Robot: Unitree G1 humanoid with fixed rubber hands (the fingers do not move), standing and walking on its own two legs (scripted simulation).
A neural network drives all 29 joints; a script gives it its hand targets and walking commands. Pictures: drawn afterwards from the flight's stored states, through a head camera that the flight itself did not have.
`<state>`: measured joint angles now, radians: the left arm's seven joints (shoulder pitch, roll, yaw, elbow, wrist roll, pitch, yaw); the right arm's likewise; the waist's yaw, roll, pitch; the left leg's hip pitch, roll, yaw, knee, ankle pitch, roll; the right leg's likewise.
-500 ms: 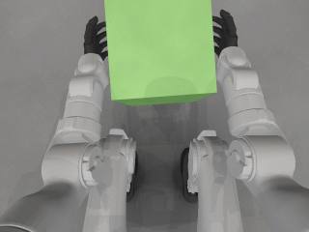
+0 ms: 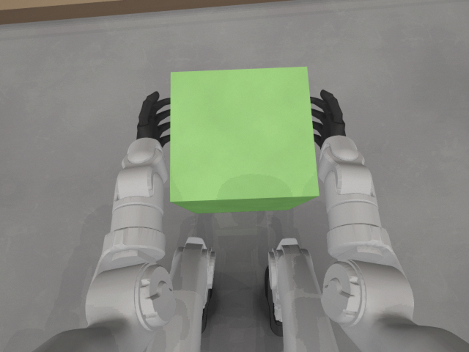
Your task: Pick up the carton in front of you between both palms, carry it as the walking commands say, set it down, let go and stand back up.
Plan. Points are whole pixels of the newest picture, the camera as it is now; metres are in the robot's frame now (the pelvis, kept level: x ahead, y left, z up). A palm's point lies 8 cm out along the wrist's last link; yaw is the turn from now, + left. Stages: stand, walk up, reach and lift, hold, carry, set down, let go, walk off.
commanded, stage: reach and lift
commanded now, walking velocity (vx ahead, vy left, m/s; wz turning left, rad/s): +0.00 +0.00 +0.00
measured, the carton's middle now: (240, 154) +0.45 +0.00 -0.12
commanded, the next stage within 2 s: none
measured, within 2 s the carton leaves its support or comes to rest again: neither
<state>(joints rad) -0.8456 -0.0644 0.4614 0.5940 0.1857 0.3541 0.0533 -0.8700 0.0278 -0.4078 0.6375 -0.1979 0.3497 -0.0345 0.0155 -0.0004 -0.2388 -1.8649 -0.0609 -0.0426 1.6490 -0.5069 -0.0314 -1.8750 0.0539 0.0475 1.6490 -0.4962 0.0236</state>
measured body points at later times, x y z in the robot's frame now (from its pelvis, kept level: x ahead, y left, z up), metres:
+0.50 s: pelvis +0.05 +0.00 +0.14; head +0.16 -0.01 +0.58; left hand +0.42 +0.15 +0.11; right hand +0.43 -0.15 +0.10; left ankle +0.09 +0.12 -0.50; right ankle +0.10 -0.12 -0.50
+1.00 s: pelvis +0.08 +0.00 +0.24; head +0.06 +0.00 +0.69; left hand +0.39 +0.15 +0.25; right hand +0.39 -0.15 +0.25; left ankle +0.09 +0.12 -0.50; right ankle +0.10 -0.12 -0.50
